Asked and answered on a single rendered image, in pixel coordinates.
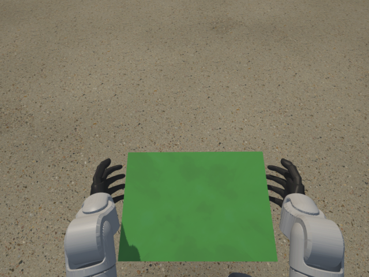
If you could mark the right robot forearm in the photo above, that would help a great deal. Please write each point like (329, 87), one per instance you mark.
(316, 244)

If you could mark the robot right hand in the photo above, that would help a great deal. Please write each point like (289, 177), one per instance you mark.
(292, 184)

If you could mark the carton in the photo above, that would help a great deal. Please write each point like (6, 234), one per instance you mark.
(196, 206)

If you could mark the left robot forearm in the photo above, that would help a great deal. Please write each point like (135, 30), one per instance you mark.
(89, 239)

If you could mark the robot left hand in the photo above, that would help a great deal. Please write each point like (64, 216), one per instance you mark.
(101, 183)

